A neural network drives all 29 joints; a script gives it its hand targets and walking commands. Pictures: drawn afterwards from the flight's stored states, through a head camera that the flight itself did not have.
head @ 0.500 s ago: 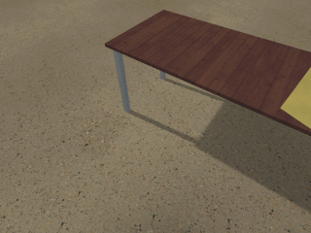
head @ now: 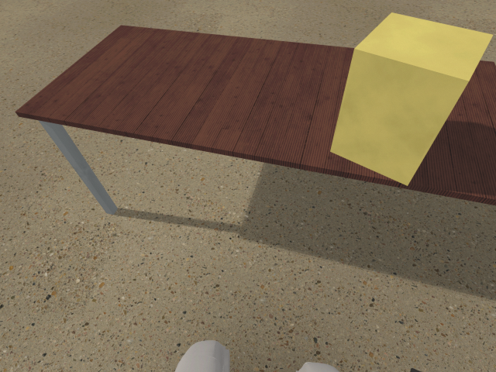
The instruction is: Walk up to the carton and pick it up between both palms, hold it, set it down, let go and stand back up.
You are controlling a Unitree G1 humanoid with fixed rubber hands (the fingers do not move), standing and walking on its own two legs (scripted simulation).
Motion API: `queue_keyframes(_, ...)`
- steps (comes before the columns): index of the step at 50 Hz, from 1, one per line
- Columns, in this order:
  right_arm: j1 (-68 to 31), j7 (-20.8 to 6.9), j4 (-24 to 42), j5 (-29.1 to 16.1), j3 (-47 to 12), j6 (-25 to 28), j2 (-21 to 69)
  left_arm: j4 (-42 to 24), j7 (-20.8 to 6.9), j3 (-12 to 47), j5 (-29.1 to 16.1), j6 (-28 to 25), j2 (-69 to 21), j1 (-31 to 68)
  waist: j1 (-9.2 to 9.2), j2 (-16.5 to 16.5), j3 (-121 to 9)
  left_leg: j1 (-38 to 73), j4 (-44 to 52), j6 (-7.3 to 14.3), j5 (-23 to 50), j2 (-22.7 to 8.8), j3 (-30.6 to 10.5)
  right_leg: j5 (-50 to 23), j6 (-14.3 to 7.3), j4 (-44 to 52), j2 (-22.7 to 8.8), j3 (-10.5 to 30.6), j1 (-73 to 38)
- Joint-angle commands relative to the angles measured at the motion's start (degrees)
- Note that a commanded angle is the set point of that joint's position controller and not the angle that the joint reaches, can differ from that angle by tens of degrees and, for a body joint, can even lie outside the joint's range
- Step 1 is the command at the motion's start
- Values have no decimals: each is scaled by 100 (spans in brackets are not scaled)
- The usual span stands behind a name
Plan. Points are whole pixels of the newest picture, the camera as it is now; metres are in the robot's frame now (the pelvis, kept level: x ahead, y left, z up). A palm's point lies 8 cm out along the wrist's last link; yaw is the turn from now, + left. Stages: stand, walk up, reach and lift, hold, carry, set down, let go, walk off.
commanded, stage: walk up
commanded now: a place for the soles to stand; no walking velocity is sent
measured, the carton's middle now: (399, 101) +0.69 -0.29 +0.03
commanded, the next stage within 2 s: none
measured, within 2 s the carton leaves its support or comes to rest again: neither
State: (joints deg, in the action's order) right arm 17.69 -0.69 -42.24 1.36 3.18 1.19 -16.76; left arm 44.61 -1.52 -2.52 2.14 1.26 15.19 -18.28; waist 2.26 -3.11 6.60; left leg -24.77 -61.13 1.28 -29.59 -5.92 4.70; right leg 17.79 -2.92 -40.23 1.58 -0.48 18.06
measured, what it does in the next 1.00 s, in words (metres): walks ahead, turning right: left foot, then right foot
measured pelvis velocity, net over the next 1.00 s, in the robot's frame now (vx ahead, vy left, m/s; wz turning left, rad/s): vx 0.17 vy -0.09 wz -0.32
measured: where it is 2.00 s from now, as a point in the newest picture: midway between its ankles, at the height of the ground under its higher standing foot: outside the picture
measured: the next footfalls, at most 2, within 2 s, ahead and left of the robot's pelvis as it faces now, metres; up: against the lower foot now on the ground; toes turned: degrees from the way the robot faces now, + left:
left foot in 0.10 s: +0.16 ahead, +0.12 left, +0.00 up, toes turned +5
right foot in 0.50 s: +0.27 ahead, -0.30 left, +0.00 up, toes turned -18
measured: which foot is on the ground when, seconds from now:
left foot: up 0.00-0.08, down 0.10-0.50, up 0.52-0.92, down 0.94-1.00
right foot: down 0.00-0.12, up 0.14-0.48, down 0.50-1.00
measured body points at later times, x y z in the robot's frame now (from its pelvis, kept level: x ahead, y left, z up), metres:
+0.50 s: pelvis +0.13 -0.09 -0.01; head +0.16 -0.10 +0.44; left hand +0.32 +0.13 -0.12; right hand +0.05 -0.36 -0.13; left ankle +0.13 +0.11 -0.71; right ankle +0.19 -0.25 -0.72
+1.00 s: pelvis +0.17 -0.09 -0.01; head +0.22 -0.10 +0.43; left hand +0.37 +0.13 -0.13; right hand +0.20 -0.38 -0.12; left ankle +0.23 +0.02 -0.72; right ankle +0.19 -0.25 -0.71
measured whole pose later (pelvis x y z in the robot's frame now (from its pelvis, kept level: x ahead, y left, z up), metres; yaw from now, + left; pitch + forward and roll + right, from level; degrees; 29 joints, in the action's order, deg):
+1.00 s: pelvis +0.17 -0.09 -0.01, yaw -18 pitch -3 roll +2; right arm 12.6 -0.5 -38.1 0.5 1.4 -2.0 -15.8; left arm 38.2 1.0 -0.9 0.3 2.9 17.1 -11.0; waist 1.3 2.8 9.6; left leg -19.7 -45.5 -0.3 -22.2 -0.3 2.1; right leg 24.7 0.7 -50.2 -3.0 3.2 26.3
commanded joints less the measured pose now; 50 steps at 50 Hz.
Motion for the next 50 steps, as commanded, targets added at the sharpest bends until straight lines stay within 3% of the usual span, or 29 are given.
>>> queue_keyframes(1, 656, 76, 616, -11, 177, 167, -426, -559, -2, -346, 27, -77, 1135, 153, -77, 1229, -114, 576, 1540, 20, 700, -21, -55, 782, -1128, 2059, -1200, 1855, 719)
queue_keyframes(3, 1224, 152, 529, 31, 287, 222, -475, -648, -82, -265, -22, -10, 1051, 478, -444, 754, -355, 1983, 2415, 109, 1663, 274, 225, 1418, -832, 1447, -835, 1553, 1592)
queue_keyframes(4, 1690, 218, 460, 100, 371, 234, -582, -713, -117, -191, -22, 16, 854, 557, -659, 362, -559, 2872, 2593, 153, 1695, 302, 119, 2076, -541, 823, -560, 1366, 2212)
queue_keyframes(5, 2029, 298, 475, 230, 467, 232, -895, -780, -156, -107, 9, 45, 522, 418, -828, -432, -620, 3239, 3208, 342, 399, -488, -970, 2404, -171, -386, -90, 828, 2829)
queue_keyframes(6, 1857, 384, 679, 359, 510, 222, -1437, -910, -171, -69, 78, 67, 279, 44, -685, -1271, -391, 2443, 4934, 829, -2093, -2280, -3716, 1984, 258, -2283, 409, 219, 2871)
queue_keyframes(7, 1255, 484, 617, 302, 509, 150, -1476, -805, -134, -229, 212, 212, 781, -35, -406, -492, 166, 1482, 5523, 1262, -3127, -2816, -4509, 1766, 361, -2935, -43, 590, 2762)
queue_keyframes(8, 898, 534, 689, 251, 437, 163, -1270, -751, -167, -264, 262, 268, 936, -97, -267, -356, 571, 1185, 5458, 1331, -2905, -2725, -4185, 1382, 425, -3170, -252, 582, 2749)
queue_keyframes(10, 901, 517, 584, 277, 304, 274, -920, -716, -204, -289, 230, 197, 894, 197, -417, -189, 894, 1138, 5179, 1346, -1363, -2293, -2934, 893, 498, -3195, -500, 634, 2783)
queue_keyframes(13, 660, 476, 400, 321, 246, 384, -884, -675, -296, -217, 98, 107, 592, -19, -277, -460, 494, 1369, 4938, 1153, 237, -1945, -1417, 445, 509, -2844, -635, 738, 2319)
queue_keyframes(17, 575, 419, 263, 286, 267, 436, -1013, -812, -379, -146, -9, 24, 288, 364, -296, -862, 288, 1432, 4657, 1092, 1433, -1711, -141, 239, 443, -1444, -831, 478, 1715)
queue_keyframes(18, 647, 403, 254, 270, 263, 424, -991, -811, -403, -144, -30, -19, 268, 443, -355, -773, 299, 1361, 4513, 1048, 1690, -1615, 163, 192, 404, -999, -788, 296, 1446)
queue_keyframes(20, 353, 330, 425, 204, 238, 349, -1048, -680, -361, -170, -110, -137, 239, 219, -278, -1100, -119, 1315, 3824, 866, 2488, -1265, 828, -93, 321, -237, -572, -76, 604)
queue_keyframes(22, 428, 278, 459, 63, 195, 213, -1026, -482, -275, -236, -51, -237, 355, -197, -163, -613, -514, 815, 2879, 719, 2657, -1131, 1076, -1295, 218, 429, -161, -603, -739)
queue_keyframes(23, 592, 231, 483, 22, 103, 144, -841, -331, -183, -341, -26, -287, 643, -678, 25, 19, -819, 586, 1977, 506, 2782, -874, 1178, -1761, 154, 731, 80, -533, -1500)
queue_keyframes(24, 932, 166, 479, -3, -1, 96, -576, -233, -82, -475, -10, -317, 942, -1086, 246, 882, -1199, 255, 906, 319, 2243, -620, 1228, -1947, 72, 745, 78, -298, -2104)
queue_keyframes(25, 1036, 108, 688, 12, -138, 52, -225, -306, 31, -582, 55, -328, 1344, -1227, 360, 2048, -1299, -691, -283, 62, -199, -292, 1021, -2372, -404, 772, -981, 1387, -2490)
queue_keyframes(26, 1176, 161, 902, -60, -86, -80, -420, -529, 96, -610, -90, -240, 1766, -1162, 370, 1878, -1658, -565, -949, -109, -959, 42, 316, -1548, -1336, 1667, -2081, 3457, -1843)
queue_keyframes(27, 718, 198, 871, -16, 11, -234, -725, -560, 164, -623, -212, -171, 1742, -906, 415, 1188, -1397, -523, -1356, -116, -879, -102, -170, -432, -1530, 2210, -2276, 3763, -1341)
queue_keyframes(29, 677, 223, 859, -67, -58, -260, -628, -765, 284, -471, -128, -131, 1502, -361, 148, 967, -892, -608, -1378, -145, -231, -295, -523, -1227, -1217, 1983, -2039, 2909, -910)
queue_keyframes(31, 925, 254, 727, -33, -65, -241, -546, -899, 297, -357, -39, -170, 1215, 18, -94, 1243, -572, -244, -979, -146, -77, -334, -645, -1601, -1207, 1739, -1827, 2341, -179)
queue_keyframes(39, 343, 219, 799, 43, 17, -447, -678, -1183, 373, -229, 11, -208, 1119, 249, -61, 1360, -756, -18, 64, -322, -45, 78, -747, -3058, -1335, 1230, -1944, 2207, -230)
queue_keyframes(42, 233, 156, 823, -14, 33, -400, -597, -1300, 374, -237, -5, -121, 1229, 463, -115, 1444, -957, 296, 858, -278, 108, 221, -585, -3069, -1123, 963, -1737, 1888, -196)
queue_keyframes(44, 431, 97, 761, -71, 66, -306, -561, -1342, 332, -203, -56, -52, 1281, 775, -355, 1377, -1102, 975, 2023, -187, 910, 413, -304, -2799, -802, 578, -1438, 1427, 80)
queue_keyframes(45, 534, 70, 747, -90, 106, -235, -618, -1356, 297, -166, -98, -27, 1271, 905, -494, 1229, -1177, 1427, 2739, -95, 1704, 468, -280, -2357, -590, 298, -1319, 1230, 327)
queue_keyframes(46, 452, 60, 793, -92, 157, -164, -806, -1357, 257, -123, -144, -15, 1140, 789, -495, 853, -1276, 1679, 3089, 63, 2174, 284, -756, -1761, -308, -105, -1134, 998, 585)
queue_keyframes(47, 237, 69, 912, 4, 239, -110, -1205, -1467, 225, -38, -236, -24, 761, 452, -296, -313, -1393, 1782, 3510, 508, 2470, -729, -2357, -652, 117, -1091, -552, 421, 1111)
queue_keyframes(48, -197, 64, 992, -157, 334, -160, -1552, -1407, 317, -36, -310, 44, 690, 542, -331, -813, -1229, 795, 3906, 1390, 2581, -1610, -3055, 1674, 309, -1528, -64, -31, 679)
queue_keyframes(49, -525, 67, 1068, -176, 284, -141, -1401, -1300, 336, -51, -193, 103, 765, 732, -307, -846, -1007, 217, 3987, 1677, 2307, -1725, -3389, 1858, 317, -2005, -318, 332, 447)
queue_keyframes(50, -616, 54, 1083, -152, 189, -117, -1077, -1243, 307, -101, -191, 105, 865, 851, -308, -656, -697, 233, 3921, 1523, 2663, -1329, -2816, 1785, 327, -1957, -291, 287, 519)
